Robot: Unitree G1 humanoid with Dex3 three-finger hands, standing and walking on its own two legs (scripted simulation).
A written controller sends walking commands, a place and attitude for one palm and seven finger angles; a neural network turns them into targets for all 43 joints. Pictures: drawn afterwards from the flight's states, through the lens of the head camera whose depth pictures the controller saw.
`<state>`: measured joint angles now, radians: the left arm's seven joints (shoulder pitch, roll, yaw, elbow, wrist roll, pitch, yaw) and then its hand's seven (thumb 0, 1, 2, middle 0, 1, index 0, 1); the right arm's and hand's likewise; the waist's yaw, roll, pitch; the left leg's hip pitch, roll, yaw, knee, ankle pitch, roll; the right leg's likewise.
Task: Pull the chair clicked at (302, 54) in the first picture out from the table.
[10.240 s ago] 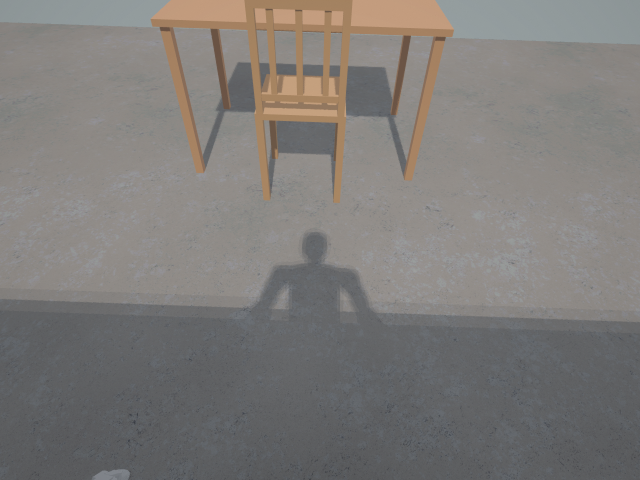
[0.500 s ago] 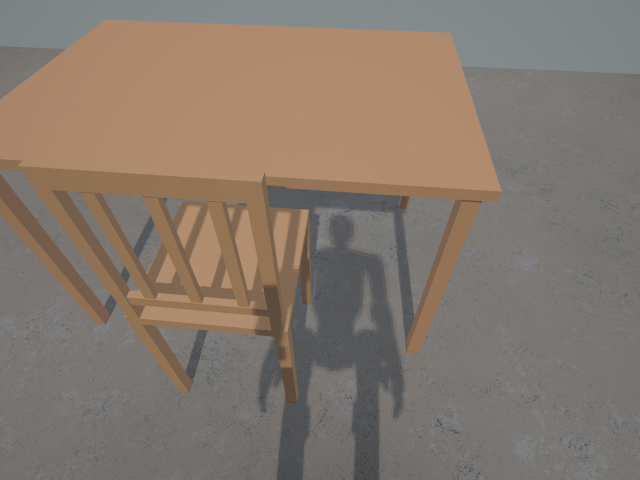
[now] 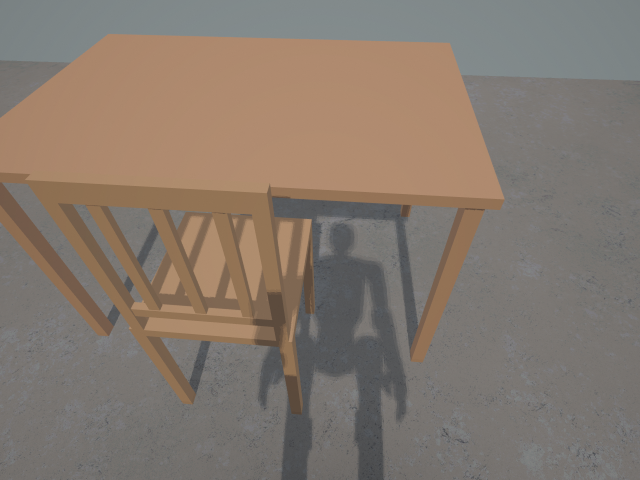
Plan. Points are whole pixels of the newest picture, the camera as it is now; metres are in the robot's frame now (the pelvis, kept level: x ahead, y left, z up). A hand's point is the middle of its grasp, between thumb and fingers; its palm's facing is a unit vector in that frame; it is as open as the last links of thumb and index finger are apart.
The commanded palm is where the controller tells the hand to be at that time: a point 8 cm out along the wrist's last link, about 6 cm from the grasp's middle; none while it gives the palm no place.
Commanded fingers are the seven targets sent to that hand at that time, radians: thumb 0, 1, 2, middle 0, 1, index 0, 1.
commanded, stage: look again from close up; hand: left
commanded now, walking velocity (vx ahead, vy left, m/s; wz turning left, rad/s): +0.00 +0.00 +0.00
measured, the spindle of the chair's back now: (182, 265) +0.48 +0.28 -0.07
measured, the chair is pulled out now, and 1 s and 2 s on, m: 0.00 0.00 0.00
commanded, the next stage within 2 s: raise the hand toward the chair's back in 0.74 s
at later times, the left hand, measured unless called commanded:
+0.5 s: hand out of the picture +0.00 +0.15 -0.17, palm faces +0.04 -0.98 -0.18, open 7.4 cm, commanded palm none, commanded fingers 0.00 0.90 0.90 -0.20 -0.30 -0.20 -0.30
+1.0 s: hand out of the picture +0.14 +0.18 -0.07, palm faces +0.23 -0.95 -0.21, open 7.5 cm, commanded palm +0.11 +0.20 -0.07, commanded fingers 0.00 0.69 0.81 -0.18 -0.27 -0.18 -0.27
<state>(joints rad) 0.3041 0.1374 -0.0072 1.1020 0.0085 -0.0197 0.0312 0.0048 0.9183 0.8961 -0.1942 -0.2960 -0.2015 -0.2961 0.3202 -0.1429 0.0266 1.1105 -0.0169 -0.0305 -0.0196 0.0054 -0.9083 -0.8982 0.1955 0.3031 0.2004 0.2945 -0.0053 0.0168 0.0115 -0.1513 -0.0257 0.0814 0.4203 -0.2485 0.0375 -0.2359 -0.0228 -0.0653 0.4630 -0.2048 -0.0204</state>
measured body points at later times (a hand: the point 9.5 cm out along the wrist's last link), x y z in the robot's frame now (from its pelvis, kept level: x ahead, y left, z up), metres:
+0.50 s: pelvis +0.01 -0.01 +0.00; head +0.02 -0.02 +0.45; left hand +0.00 +0.20 -0.16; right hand +0.01 -0.22 -0.16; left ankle -0.01 +0.09 -0.74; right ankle +0.03 -0.10 -0.74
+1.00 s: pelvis +0.00 -0.02 +0.00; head +0.00 -0.04 +0.44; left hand +0.12 +0.23 -0.06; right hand +0.06 -0.26 -0.14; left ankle -0.01 +0.09 -0.74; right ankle +0.03 -0.10 -0.74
